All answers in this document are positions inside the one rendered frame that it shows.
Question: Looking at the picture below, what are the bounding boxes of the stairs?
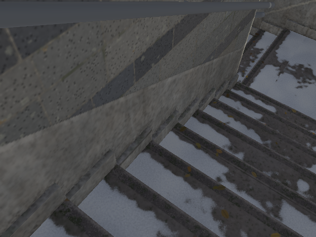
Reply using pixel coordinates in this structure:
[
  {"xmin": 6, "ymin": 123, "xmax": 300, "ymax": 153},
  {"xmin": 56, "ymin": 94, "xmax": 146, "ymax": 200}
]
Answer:
[
  {"xmin": 237, "ymin": 29, "xmax": 277, "ymax": 83},
  {"xmin": 30, "ymin": 82, "xmax": 316, "ymax": 237}
]

